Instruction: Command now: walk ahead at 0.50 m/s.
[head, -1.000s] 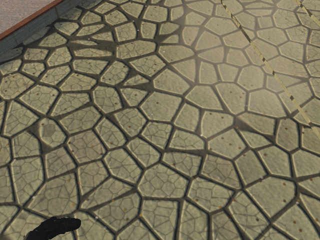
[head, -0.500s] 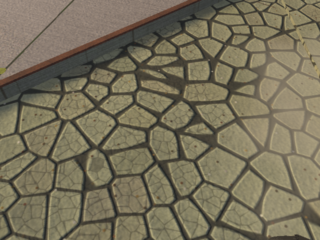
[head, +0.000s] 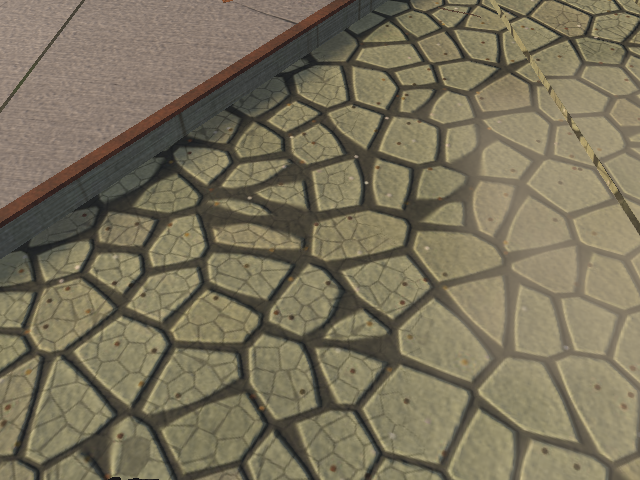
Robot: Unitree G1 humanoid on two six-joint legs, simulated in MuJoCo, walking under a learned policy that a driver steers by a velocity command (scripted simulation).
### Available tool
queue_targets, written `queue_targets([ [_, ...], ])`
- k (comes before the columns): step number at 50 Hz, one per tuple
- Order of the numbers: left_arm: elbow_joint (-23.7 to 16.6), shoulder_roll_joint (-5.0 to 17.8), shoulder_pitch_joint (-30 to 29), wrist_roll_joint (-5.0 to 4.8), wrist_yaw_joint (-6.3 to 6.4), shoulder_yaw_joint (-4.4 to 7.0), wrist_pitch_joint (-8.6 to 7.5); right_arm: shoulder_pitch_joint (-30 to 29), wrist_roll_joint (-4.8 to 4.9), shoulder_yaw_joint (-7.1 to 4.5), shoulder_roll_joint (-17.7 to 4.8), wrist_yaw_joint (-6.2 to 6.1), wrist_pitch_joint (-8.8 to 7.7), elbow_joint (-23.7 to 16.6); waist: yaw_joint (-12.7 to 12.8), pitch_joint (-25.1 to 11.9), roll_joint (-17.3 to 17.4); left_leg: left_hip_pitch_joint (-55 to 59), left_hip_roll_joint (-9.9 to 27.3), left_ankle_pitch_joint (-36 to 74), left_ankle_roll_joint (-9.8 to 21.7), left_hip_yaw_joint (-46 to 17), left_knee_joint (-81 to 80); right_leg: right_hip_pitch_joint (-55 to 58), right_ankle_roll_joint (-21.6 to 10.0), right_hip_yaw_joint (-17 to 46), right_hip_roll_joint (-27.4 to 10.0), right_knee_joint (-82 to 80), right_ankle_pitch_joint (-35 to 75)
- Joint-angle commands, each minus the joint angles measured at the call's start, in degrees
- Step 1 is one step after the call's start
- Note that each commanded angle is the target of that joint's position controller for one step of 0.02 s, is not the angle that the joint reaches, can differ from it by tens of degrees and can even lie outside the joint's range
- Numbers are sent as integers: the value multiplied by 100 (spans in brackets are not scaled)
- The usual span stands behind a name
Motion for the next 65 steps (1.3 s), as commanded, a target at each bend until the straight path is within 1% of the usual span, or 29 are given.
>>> queue_targets([
  [1,527,1769,2783,84,107,514,-20,639,146,-39,-237,20,-69,-392,913,-1914,-1577,-3533,-329,-523,170,-18,4731,4438,-1326,4246,-2527,-1243,-701],
  [2,467,1393,2253,-156,68,460,42,129,-40,-176,-777,6,-33,-387,800,-1230,-543,-4019,80,-276,273,-688,5056,3750,-1167,4114,-2223,-1505,-1343],
  [3,364,1022,1634,-184,51,360,38,-300,-31,-198,-747,48,-52,-526,587,-438,-340,-4123,356,297,291,-608,4866,2891,-1014,3236,-2029,-1658,-1339],
  [4,358,721,1361,-151,22,287,1,-500,-14,-174,-610,71,-62,-562,455,-99,-134,-3916,558,664,262,-566,4526,2254,-859,2665,-1752,-1900,-865],
  [6,487,504,1282,-147,46,220,-73,-403,-109,-145,-412,121,65,-500,183,28,-342,-3330,748,910,123,-493,4058,1567,-604,1842,-1338,-2141,-147],
  [9,720,618,1705,-168,47,244,-195,-660,-113,-145,-314,192,167,-580,134,9,-310,-3430,801,1220,-22,-318,3728,1527,-682,1408,-1239,-2319,516],
  [14,937,604,2182,-176,55,223,-196,-1920,-72,-101,-258,232,179,-992,377,297,-296,-4060,906,2171,-234,-75,2339,1846,-601,952,-1023,-2510,804],
  [21,1204,685,2691,-104,126,223,-164,-2868,-35,-51,-292,215,122,-1350,626,357,-396,-3765,627,2306,-60,144,995,2693,-524,764,-1233,-2136,1813],
  [24,1234,786,2501,-67,176,254,-131,-2421,-48,-132,-444,164,43,-1278,340,152,-443,-2986,364,1658,205,223,615,2978,-384,672,-1326,-1373,3190],
  [25,1236,794,2401,-83,171,254,-111,-1703,-70,-189,-504,127,-7,-1043,19,-199,-345,-2123,175,1722,329,328,266,2897,-293,519,-1182,-538,3709],
  [26,1190,695,2384,-103,160,212,-112,-697,-148,-292,-737,63,-72,-712,-337,-780,-113,-751,366,1798,521,89,142,2264,-167,314,-916,653,3211],
  [27,942,282,2594,-280,107,89,-135,186,-281,-446,-1316,-11,-98,-601,-472,-1601,825,976,1934,1100,1022,-1971,-72,551,99,-47,-365,2633,1039],
  [28,965,358,2846,-291,101,157,-128,196,-116,-521,-1505,39,5,-537,-311,-2027,1489,1413,2736,1055,1529,-4023,-831,-634,147,267,449,4063,-2371],
  [29,936,705,2398,-175,131,262,-90,-465,19,-457,-1217,69,48,-655,-100,-1218,645,745,2458,852,1374,-3307,-836,-1060,51,781,23,4349,-2048],
  [30,850,574,2035,-160,94,242,-125,-940,34,-355,-828,86,24,-747,18,-586,371,-63,2230,1041,1262,-2613,-1024,-1089,39,796,-190,4158,-1579],
  [31,853,441,1920,-161,71,232,-120,-1183,14,-282,-565,87,-10,-751,206,-241,263,-659,1937,1320,1034,-2083,-1261,-873,44,775,-390,3766,-1270],
  [32,845,394,1912,-66,45,239,-55,-1228,32,-233,-418,62,-52,-678,359,-76,379,-1059,1716,1664,885,-1711,-1390,-634,105,767,-502,3469,-1133],
  [35,883,229,1961,4,-45,222,116,-923,48,-214,-431,41,-177,-484,526,-113,373,-1308,1497,2398,883,-1177,-1574,-401,275,613,-532,3190,-869],
  [38,638,273,1264,0,-75,230,184,-633,56,-231,-552,36,-207,-363,457,130,313,-1229,1440,2331,954,-957,-1843,-973,440,492,-671,2666,-333],
  [48,15,242,-409,-84,-56,142,108,245,-17,-197,-550,-19,-149,-31,23,383,388,-61,1497,3655,869,-497,-1592,-1156,338,126,-405,484,393],
  [51,-7,328,-220,-83,-26,186,34,118,-53,-234,-650,-69,-124,9,215,297,429,239,1616,4789,748,-389,-1050,-650,85,43,-210,129,-162],
  [53,376,454,978,-55,48,291,-46,-85,-35,-256,-720,-64,-94,1,763,-305,345,53,1408,6008,568,-139,379,896,-144,-156,168,-352,-204],
  [54,714,714,2029,42,108,399,-108,-117,-1,-215,-615,-49,-93,-70,1122,-909,124,-774,1143,5184,448,34,1657,2384,-349,233,-173,-424,-161],
  [55,812,1402,2844,173,151,577,-130,347,216,-92,-93,16,-97,-275,1108,-1797,-1008,-2731,374,2454,154,398,3888,4267,-996,2696,-1927,-679,-772],
  [56,831,1393,2648,-15,90,586,-37,372,125,-190,-346,28,-102,-215,994,-2006,-1102,-3667,-185,-444,185,-264,4949,4309,-1294,4421,-2412,-1542,-862],
  [57,723,1142,1916,-135,77,521,-7,-140,37,-265,-537,23,-70,-326,703,-1026,-525,-4076,263,18,256,-571,5196,3474,-1111,3541,-2166,-1582,-1285],
  [59,652,469,1258,-127,54,335,-71,-592,15,-239,-326,72,-82,-423,415,-130,-168,-3814,679,804,256,-509,4526,2075,-728,2300,-1644,-2008,-774],
  [61,799,247,1309,-140,83,252,-149,-423,-116,-215,-151,126,66,-360,173,-38,-358,-3298,805,1022,134,-446,4110,1516,-509,1621,-1293,-2191,-148],
  [65,1028,490,1865,-153,96,286,-261,-986,-126,-221,-146,190,204,-573,166,90,-271,-3789,917,1545,-69,-234,3596,1628,-606,1189,-1172,-2407,559],
])
Velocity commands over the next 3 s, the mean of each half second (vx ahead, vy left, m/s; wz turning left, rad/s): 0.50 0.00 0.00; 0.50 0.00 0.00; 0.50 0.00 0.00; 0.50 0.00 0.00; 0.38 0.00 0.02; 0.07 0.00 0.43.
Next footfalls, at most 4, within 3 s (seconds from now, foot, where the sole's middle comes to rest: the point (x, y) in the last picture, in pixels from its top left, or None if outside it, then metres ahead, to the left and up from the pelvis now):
0.52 left None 0.43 0.11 -0.76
1.08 right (357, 360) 0.73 -0.08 -0.76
1.62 left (277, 258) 1.03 0.10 -0.76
2.18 right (342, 172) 1.33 -0.09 -0.76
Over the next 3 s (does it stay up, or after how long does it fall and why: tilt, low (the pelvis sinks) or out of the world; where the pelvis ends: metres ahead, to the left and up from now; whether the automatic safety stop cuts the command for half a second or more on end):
stays up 1.34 0.00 0.02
